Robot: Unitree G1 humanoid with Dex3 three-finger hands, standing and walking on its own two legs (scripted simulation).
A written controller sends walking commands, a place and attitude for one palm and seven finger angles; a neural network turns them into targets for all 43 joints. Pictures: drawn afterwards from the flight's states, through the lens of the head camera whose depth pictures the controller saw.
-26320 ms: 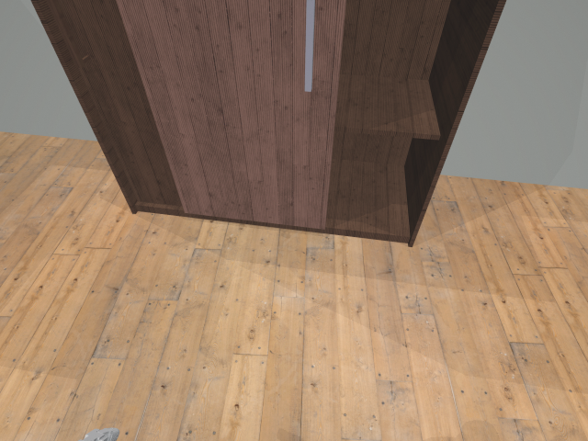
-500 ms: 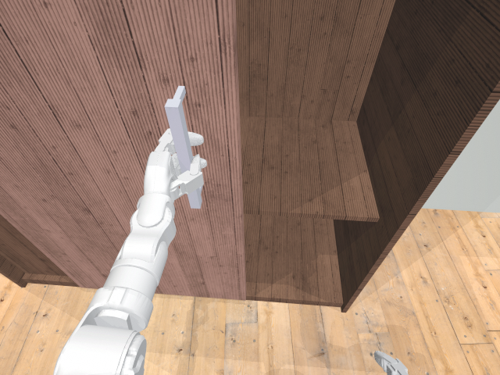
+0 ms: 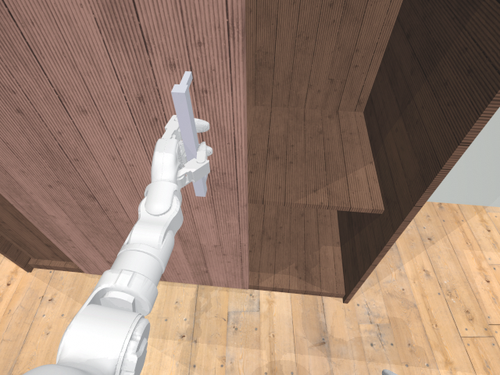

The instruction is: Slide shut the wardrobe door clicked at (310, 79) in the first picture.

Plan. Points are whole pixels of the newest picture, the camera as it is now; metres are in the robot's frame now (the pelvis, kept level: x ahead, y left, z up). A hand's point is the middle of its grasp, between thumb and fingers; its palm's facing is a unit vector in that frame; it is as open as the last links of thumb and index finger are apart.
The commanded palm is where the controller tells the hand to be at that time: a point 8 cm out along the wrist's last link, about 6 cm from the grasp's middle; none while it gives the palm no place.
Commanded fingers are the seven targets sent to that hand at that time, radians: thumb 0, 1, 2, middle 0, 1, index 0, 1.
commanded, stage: step sideways, sliding the door along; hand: left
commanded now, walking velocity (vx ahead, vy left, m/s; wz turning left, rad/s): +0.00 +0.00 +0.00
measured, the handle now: (195, 141) +0.48 +0.13 +0.10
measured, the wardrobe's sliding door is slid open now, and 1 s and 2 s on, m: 0.38 0.34 0.17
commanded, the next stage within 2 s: none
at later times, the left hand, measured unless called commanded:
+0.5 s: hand (208, 161) +0.43 +0.09 +0.11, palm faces +0.17 -0.98 -0.11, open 5.9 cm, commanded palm +0.40 +0.09 +0.11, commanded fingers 0.00 0.90 0.90 -0.45 -1.40 -0.45 -1.40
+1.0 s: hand (232, 159) +0.44 +0.05 +0.11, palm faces +0.35 -0.93 -0.08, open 6.2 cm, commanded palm +0.40 +0.03 +0.11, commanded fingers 0.00 0.90 0.90 -0.45 -1.40 -0.45 -1.40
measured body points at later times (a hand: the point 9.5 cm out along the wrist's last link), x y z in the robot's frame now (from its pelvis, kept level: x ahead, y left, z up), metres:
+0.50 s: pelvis +0.02 -0.05 +0.00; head +0.06 -0.07 +0.45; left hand +0.41 +0.15 +0.11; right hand +0.16 -0.29 -0.13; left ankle +0.00 +0.08 -0.69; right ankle +0.01 -0.11 -0.72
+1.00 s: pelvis +0.08 -0.15 +0.01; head +0.15 -0.15 +0.45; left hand +0.41 +0.10 +0.11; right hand +0.29 -0.36 -0.10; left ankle +0.03 +0.04 -0.72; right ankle +0.10 -0.23 -0.72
